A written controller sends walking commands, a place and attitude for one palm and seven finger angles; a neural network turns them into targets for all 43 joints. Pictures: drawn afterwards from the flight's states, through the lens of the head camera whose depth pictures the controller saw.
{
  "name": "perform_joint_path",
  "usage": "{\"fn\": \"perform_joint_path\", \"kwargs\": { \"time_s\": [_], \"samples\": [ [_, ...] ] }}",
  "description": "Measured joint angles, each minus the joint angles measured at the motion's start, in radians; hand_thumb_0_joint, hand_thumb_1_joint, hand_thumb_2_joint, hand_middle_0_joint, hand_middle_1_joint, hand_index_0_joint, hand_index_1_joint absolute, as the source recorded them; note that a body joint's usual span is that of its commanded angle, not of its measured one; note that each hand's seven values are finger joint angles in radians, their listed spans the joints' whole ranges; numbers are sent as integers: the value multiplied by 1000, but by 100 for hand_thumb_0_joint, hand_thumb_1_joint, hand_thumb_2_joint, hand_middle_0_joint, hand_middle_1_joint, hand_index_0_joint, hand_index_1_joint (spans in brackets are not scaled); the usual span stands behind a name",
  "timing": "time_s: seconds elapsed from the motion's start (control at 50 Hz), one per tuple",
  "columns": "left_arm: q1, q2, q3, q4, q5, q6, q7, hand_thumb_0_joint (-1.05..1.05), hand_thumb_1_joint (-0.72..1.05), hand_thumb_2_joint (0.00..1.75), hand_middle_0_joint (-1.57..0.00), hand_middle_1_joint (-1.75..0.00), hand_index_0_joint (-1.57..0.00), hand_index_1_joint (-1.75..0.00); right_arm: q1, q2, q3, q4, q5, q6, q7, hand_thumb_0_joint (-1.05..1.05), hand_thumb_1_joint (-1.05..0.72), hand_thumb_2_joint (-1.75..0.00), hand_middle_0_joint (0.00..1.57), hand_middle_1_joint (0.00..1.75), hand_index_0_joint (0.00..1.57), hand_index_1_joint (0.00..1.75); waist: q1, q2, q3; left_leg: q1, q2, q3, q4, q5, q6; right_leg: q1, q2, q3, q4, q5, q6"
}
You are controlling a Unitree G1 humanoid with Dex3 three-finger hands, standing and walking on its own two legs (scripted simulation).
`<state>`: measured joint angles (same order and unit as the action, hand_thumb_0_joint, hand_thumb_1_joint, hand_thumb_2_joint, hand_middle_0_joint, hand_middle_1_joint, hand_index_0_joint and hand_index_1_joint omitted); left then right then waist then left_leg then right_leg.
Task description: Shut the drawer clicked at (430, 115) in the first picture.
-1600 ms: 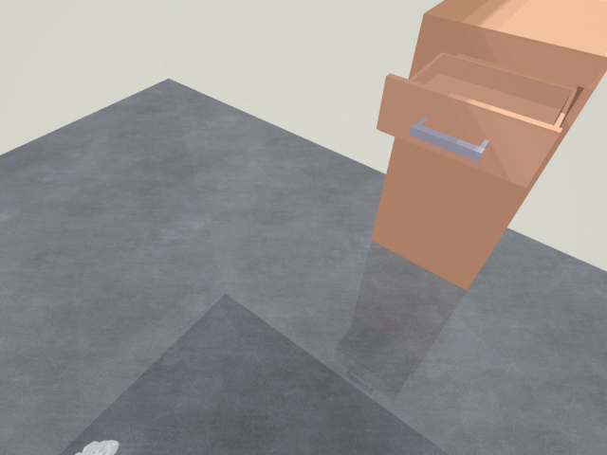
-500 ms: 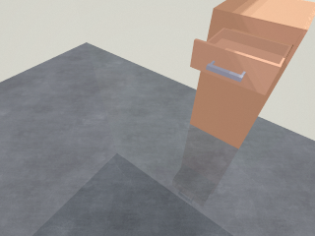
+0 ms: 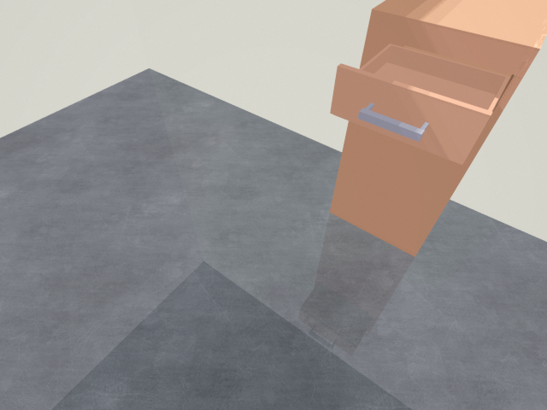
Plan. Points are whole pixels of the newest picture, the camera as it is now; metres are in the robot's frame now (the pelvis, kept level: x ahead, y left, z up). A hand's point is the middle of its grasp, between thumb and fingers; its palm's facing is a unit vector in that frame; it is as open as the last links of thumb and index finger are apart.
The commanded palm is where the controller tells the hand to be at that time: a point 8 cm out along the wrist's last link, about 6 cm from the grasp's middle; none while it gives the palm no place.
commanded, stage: walk to a spot facing it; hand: left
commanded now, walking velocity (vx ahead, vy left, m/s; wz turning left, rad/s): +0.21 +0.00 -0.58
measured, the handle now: (393, 120) +0.80 -0.26 -0.01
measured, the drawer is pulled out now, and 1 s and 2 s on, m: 0.23 0.23 0.23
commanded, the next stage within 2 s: turn to face it in 0.14 s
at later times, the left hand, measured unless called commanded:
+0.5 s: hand out of the picture +0.08 +0.15 -0.17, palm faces -0.15 -0.97 -0.21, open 7.4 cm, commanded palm none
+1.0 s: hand (189, 320) +0.31 +0.19 -0.17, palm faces -0.40 -0.88 -0.24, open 7.4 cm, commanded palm none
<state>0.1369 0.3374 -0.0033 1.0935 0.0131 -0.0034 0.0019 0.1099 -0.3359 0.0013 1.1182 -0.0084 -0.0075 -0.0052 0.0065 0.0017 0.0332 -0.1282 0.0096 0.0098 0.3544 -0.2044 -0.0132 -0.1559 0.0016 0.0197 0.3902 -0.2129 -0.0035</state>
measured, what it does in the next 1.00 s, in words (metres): walks ahead, turning right: left foot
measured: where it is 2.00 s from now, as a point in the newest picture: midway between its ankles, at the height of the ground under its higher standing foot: (319, 386)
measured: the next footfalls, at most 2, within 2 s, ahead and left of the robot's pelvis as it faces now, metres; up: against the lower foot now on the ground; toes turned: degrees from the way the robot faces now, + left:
left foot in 0.72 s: +0.24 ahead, +0.08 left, +0.00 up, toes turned -17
right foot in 1.20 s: +0.10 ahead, -0.10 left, +0.00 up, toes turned -37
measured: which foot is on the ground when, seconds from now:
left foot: down 0.00-0.28, up 0.30-0.70, down 0.72-1.00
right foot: down 0.00-0.72, up 0.74-1.00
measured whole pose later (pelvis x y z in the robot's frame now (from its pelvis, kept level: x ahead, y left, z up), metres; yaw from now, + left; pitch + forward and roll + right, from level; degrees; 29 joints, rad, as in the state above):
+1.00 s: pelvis +0.14 +0.03 +0.00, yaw -28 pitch +0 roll -2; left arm 0.20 0.27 0.10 0.92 0.03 0.06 0.00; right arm 0.20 -0.16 -0.02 0.94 -0.02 0.00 -0.03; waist 0.00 -0.03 0.05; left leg -0.26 0.06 0.19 0.47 -0.21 0.06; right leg -0.45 -0.03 -0.01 1.02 -0.42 0.05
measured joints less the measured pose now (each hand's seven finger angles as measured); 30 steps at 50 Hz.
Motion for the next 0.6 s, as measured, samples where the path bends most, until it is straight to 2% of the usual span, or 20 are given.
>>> {"fn": "perform_joint_path", "kwargs": {
  "time_s": [0.16,0.18,0.22,0.26,0.28,0.3,0.36,0.4,0.5,0.6],
  "samples": [
    [99,-50,19,-42,9,38,-17,0,91,90,-20,-30,-20,-30,61,61,-10,-57,-10,10,-2,1,-90,-90,20,30,20,29,15,-11,-27,-22,21,68,113,-101,-2,-67,24,63,148,-93,-11],
    [114,-58,23,-48,10,40,-21,0,91,90,-20,-30,-20,-30,75,71,-13,-65,-9,8,-2,1,-90,-90,20,30,20,29,16,-14,-26,-21,23,81,124,-115,-3,-86,22,61,191,-121,-15],
    [140,-77,30,-57,11,44,-28,0,91,90,-20,-30,-20,-30,99,87,-20,-77,-9,1,-2,0,-90,-90,20,30,20,29,18,-13,-16,-9,33,109,139,-139,-7,-128,10,18,287,-194,-11],
    [155,-99,36,-67,11,41,-35,0,91,90,-20,-30,-20,-30,123,96,-25,-82,-11,-4,-4,0,-90,-90,20,30,20,29,16,1,-1,2,53,128,166,-167,-18,-141,-1,-34,298,-216,-11],
    [162,-109,38,-75,12,32,-37,0,91,90,-20,-30,-20,-30,136,97,-26,-82,-11,-3,-5,0,-90,-90,20,30,20,29,14,12,7,-7,68,129,206,-193,-24,-130,1,-53,256,-154,-16],
    [166,-118,40,-81,15,17,-35,0,91,90,-20,-30,-20,-30,146,99,-29,-78,-8,3,-6,0,-90,-90,20,30,20,29,11,22,12,-42,84,123,300,-224,-22,-130,9,-66,258,-112,-36],
    [180,-148,40,-94,7,-13,-11,0,91,90,-20,-30,-20,-30,152,106,-32,-57,-2,30,-14,1,-90,-90,20,30,20,29,23,29,24,-182,65,60,610,-298,-23,-107,28,-67,244,-142,-63],
    [193,-167,39,-99,6,-13,0,0,91,90,-20,-30,-20,-30,131,111,-36,-61,-3,38,-18,1,-90,-90,20,30,20,29,32,26,35,-262,58,49,709,-270,-32,-78,38,-49,188,-126,-63],
    [223,-192,39,-91,9,5,7,0,90,90,-21,-30,-20,-30,58,129,-47,-117,-3,41,-16,1,-90,-90,20,30,20,29,28,8,43,-395,59,33,710,-164,-54,-37,52,10,85,-75,-59],
    [220,-186,51,-92,14,18,8,0,90,90,-21,-30,-21,-30,-3,146,-50,-165,2,38,-15,1,-90,-90,20,30,20,29,33,-1,41,-415,57,15,602,-127,-62,-17,66,65,66,-78,-43]
  ]
}}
